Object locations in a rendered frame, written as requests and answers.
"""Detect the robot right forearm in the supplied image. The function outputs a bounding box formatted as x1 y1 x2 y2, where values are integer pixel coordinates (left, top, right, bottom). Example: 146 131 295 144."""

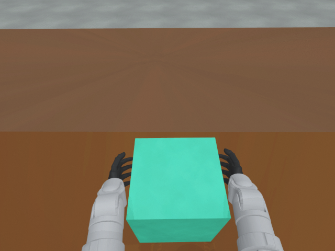
228 174 284 251

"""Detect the robot right hand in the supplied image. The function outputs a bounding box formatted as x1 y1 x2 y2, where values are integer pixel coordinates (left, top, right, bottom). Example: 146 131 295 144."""
218 149 243 185

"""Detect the robot left hand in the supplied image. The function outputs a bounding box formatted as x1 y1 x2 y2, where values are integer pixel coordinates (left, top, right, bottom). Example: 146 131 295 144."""
108 152 133 186

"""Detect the robot left forearm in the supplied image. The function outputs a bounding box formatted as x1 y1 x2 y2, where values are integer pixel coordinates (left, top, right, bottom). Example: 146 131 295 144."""
82 178 127 251

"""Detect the carton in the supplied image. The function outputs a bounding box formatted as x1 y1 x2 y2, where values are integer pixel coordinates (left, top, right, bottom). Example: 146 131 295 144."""
126 138 231 243

